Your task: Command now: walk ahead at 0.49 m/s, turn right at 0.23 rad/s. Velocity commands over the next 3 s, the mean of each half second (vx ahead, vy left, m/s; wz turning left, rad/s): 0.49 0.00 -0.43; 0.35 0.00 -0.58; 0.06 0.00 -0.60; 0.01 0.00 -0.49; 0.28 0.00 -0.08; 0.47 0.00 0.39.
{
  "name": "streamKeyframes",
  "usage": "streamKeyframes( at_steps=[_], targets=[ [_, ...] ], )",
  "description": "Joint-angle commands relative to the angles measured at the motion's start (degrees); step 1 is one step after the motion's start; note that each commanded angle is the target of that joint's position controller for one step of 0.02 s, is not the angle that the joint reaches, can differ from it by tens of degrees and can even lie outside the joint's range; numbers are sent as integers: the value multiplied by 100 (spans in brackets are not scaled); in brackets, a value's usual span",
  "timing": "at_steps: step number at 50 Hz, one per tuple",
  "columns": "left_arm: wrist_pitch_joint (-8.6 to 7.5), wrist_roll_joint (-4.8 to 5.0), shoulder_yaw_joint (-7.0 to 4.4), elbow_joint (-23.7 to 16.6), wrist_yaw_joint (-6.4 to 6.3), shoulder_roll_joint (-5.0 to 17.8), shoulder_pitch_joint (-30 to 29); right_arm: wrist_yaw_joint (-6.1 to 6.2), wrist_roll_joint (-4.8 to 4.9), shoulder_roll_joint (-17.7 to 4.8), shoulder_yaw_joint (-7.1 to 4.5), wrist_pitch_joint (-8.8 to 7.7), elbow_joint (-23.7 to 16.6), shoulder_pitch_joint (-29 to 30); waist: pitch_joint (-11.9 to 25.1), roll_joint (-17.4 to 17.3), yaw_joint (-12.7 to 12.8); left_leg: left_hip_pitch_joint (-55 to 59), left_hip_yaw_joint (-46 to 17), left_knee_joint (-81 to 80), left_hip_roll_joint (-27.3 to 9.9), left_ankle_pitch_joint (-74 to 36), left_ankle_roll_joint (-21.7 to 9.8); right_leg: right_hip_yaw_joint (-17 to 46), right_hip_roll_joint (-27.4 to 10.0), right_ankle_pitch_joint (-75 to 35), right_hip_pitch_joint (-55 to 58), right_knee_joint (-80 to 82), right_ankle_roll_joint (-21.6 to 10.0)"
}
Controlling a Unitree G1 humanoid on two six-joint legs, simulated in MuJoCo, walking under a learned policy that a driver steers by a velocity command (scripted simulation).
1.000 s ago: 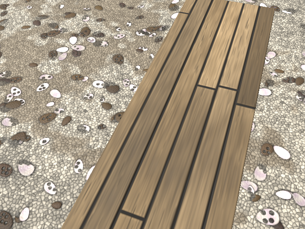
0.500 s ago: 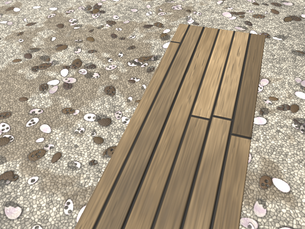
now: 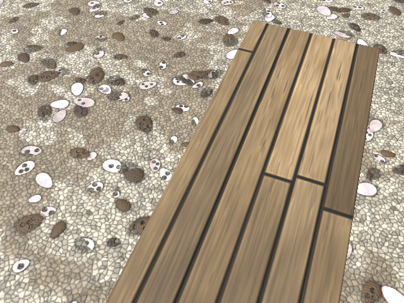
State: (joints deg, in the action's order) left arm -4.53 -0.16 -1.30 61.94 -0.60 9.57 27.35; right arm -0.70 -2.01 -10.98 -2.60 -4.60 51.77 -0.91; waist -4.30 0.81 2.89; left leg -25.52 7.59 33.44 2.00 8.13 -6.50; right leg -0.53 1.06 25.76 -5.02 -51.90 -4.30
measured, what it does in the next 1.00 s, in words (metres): walks ahead, turning right: right foot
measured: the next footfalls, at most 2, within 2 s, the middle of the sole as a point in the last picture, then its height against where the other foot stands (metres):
right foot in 0.50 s outside the picture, level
left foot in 1.02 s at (255, 230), level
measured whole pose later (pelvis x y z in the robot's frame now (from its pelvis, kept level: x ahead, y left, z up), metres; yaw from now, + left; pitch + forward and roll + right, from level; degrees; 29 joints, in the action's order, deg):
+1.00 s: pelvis +0.50 -0.11 +0.01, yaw -34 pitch +1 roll -1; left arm -0.6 -0.8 -4.4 51.8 -1.4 15.2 22.9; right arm 0.5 -1.1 -13.8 -0.6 -2.5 43.5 -1.3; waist -4.5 -1.9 5.4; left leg -29.2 -1.2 32.8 1.1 4.9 -0.4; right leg 10.3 10.2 23.2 -2.9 -27.2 -6.7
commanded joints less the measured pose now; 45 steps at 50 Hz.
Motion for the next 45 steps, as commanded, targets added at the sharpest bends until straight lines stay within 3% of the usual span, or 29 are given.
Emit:
streamKeyframes(
  at_steps=[1, 2, 3, 4, 7, 10, 14, 19, 22, 24, 25, 26, 27, 28, 29, 30, 31, 32, 34, 38, 41, 45],
  targets=[
    [-24, -17, -188, -468, 17, 712, -145, 24, 123, -767, -225, 36, 147, -1299, 756, -240, -604, 2821, -3327, -2161, -2351, 1675, -893, 364, -360, -651, -3055, -2465, -200],
    [-13, -30, -183, -479, 33, 558, -277, 18, 94, -537, -163, -29, 185, -1123, 326, -99, -427, 2129, -2646, -2354, -2101, 926, -679, 367, -537, -887, -2814, -2150, -197],
    [60, -124, -212, -479, 66, 512, -363, 50, 101, -371, -109, -85, 262, -1138, 155, -113, -275, 1708, -2036, -2429, -1776, 418, -414, 416, -663, -991, -2557, -1861, -189],
    [153, -173, -202, -447, 113, 369, -138, 90, 98, -349, -90, -130, 340, -1239, 200, -361, -148, 1524, -1718, -2456, -1765, 129, -368, 370, -676, -1019, -2334, -1760, -137],
    [328, -183, -230, -596, 177, 287, -453, 116, 138, -434, -100, -259, 448, -1561, 95, -301, -47, 1514, -1097, -2611, -1652, -421, -313, 276, -725, -1307, -2638, -1567, -61],
    [388, -159, -249, -881, 237, 336, -1192, 144, 103, -479, -95, -274, 507, -1860, -79, -333, -139, 1734, -543, -2681, -1526, -805, -208, 152, -785, -1957, -3287, -1092, 9],
    [354, -125, -188, -1192, 302, 270, -2040, 179, 109, -470, -54, -273, 573, -2150, -216, -326, -291, 2008, 43, -2603, -1368, -1561, -58, -193, -641, -2633, -3335, 244, 57],
    [331, -159, -141, -1542, 347, 296, -2823, 277, 81, -632, -75, -190, 745, -2682, -269, -389, -513, 2953, 438, -2257, -1633, -2641, -34, -722, -421, -2386, -3203, 1326, -169],
    [336, -181, -214, -1510, 323, 439, -2516, 339, 56, -832, -125, -100, 734, -2593, 9, -626, -261, 3330, 721, -1337, -1731, -4868, 12, -1012, 21, -1583, -2500, 1507, -500],
    [314, -189, -334, -1259, 284, 658, -1630, 330, 41, -1019, -190, 0, 649, -2470, 514, -718, 117, 3291, 787, 145, -1772, -5467, -17, -1062, 400, -1046, -1533, 1729, -781],
    [263, -230, -443, -1021, 239, 850, -841, 286, 67, -1079, -211, 37, 563, -2361, 909, -525, 503, 2726, 859, 1435, -1699, -4657, 103, -851, 469, -1200, -421, 2293, -966],
    [242, -291, -620, -916, 160, 1393, -233, 244, 82, -879, -170, 25, 360, -2315, 1438, 93, 731, 1359, 828, 3235, -1455, -2139, 271, 728, -702, -561, 925, 2531, -1322],
    [287, -235, -718, -1061, 149, 1900, -502, 99, 187, -421, -103, -36, -147, -2279, 1695, 1383, 266, -1206, 154, 5201, 20, 2427, 602, 4206, -2154, -693, 2251, 3403, -2343],
    [358, -114, -673, -1027, 119, 1722, -480, 73, 121, -857, -170, -118, -287, -1432, 1273, 193, 453, -1923, -905, 5164, -328, 1882, 516, 3844, -1995, -813, 2020, 3731, -2094],
    [349, -81, -609, -1032, 75, 1507, -813, 43, 193, -801, -145, -208, -407, -1263, 725, 34, 233, -1951, -936, 4709, -588, 1232, 470, 3075, -1901, -1313, 1370, 3790, -1849],
    [310, -79, -543, -1048, 75, 1231, -1063, 72, 184, -789, -151, -236, -304, -1405, 392, -448, -66, -1573, -918, 4150, -766, 938, 481, 2543, -1635, -2191, 711, 3852, -1572],
    [265, -21, -496, -1096, 58, 1103, -1266, 90, 75, -742, -154, -150, -271, -1501, 312, -582, -269, -1206, -928, 3835, -858, 850, 545, 2055, -1347, -2708, 278, 3900, -1375],
    [189, 11, -448, -1102, 49, 1001, -1303, 89, -38, -669, -133, -34, -260, -1645, 334, -376, -401, -819, -941, 3616, -909, 848, 636, 1769, -1164, -3474, -65, 3866, -1323],
    [67, 60, -438, -1053, 40, 1071, -1138, 41, -101, -600, -126, 154, -355, -1571, 386, -235, -479, -766, -870, 3251, -903, 887, 818, 1536, -944, -3791, -221, 3905, -1322],
    [83, 24, -460, -1033, 30, 1301, -681, 40, -32, -617, -99, 265, -683, -869, 304, 10, -311, -980, -610, 2402, -683, 238, 1002, 1103, -608, -6036, -286, 3495, -883],
    [193, 18, -442, -1062, 3, 1284, -409, 50, 28, -644, -46, 286, -932, -338, 431, 299, -82, -1047, -596, 1738, -482, -178, 947, 1144, -469, -6358, -1, 3205, -559],
    [322, -39, -440, -1112, -78, 1294, -132, 87, 94, -742, 25, 259, -1177, 220, 475, 426, 173, -1090, -683, 887, -201, -366, 819, 1516, -531, -6296, 574, 2820, -462]
  ],
)
Over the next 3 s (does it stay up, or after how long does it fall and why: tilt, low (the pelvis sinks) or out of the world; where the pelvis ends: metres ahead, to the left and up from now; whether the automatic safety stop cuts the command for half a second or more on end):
stays up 0.72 -0.41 0.02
